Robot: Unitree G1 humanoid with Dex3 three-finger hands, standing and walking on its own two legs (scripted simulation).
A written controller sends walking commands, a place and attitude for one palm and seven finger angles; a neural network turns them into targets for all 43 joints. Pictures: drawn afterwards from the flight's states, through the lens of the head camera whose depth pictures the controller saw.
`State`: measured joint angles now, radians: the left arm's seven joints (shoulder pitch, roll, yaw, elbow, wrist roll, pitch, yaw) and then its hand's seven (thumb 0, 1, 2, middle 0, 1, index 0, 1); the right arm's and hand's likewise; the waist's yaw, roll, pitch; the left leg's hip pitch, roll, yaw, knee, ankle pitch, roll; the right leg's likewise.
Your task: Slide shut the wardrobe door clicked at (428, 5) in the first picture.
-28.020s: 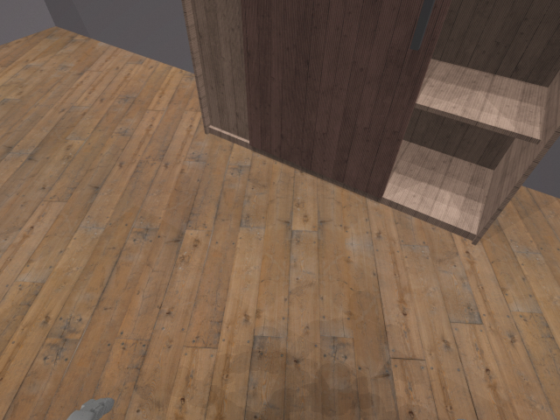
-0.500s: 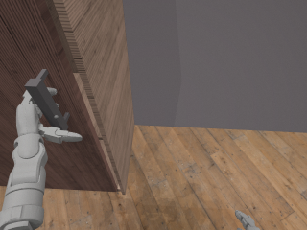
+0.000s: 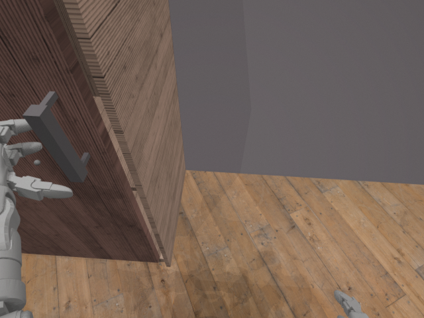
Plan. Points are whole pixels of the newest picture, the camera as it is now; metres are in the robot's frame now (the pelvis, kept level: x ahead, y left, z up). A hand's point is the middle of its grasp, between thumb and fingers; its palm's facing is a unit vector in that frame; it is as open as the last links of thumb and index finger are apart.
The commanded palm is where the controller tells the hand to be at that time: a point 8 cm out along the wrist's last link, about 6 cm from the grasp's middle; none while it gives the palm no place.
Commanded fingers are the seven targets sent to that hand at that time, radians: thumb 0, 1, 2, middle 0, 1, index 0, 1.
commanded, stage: slip the hand off the handle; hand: left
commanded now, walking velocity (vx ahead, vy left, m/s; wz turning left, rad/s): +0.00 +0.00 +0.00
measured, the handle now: (65, 139) +0.39 +0.31 +0.12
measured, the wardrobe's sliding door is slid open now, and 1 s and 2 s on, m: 0.03 0.03 0.03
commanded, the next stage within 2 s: draw the hand back to the body in 0.86 s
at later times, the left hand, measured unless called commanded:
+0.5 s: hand (8, 188) +0.28 +0.37 +0.10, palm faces +0.46 -0.85 -0.24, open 14.6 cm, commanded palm +0.24 +0.39 +0.12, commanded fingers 0.00 -0.55 0.20 -0.25 -1.15 -0.25 -1.15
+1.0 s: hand out of the picture +0.21 +0.36 +0.11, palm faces +0.48 -0.83 -0.27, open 14.6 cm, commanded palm +0.18 +0.39 +0.12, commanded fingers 0.00 -0.55 0.20 -0.25 -1.15 -0.25 -1.15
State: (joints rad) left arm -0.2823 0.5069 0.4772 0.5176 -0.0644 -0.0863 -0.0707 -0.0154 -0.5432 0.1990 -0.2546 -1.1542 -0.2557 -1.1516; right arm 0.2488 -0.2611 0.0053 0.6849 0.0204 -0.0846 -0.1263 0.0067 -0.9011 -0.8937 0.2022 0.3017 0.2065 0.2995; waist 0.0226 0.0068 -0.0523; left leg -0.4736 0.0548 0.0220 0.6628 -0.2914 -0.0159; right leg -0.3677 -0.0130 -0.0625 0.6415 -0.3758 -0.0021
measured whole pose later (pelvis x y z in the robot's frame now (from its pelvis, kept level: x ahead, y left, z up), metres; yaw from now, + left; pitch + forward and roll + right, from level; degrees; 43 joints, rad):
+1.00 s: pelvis -0.01 +0.01 +0.00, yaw +2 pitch +4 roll -2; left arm 0.11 0.44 0.50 0.13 -0.17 -0.09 -0.11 -0.02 -0.54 0.20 -0.26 -1.15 -0.26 -1.15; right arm 0.22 -0.23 0.04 0.66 0.02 -0.20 -0.14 0.01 -0.90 -0.89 0.20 0.30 0.21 0.30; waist 0.08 0.02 -0.06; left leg -0.47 0.03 0.00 0.70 -0.29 0.00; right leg -0.34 -0.03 -0.08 0.66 -0.37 0.01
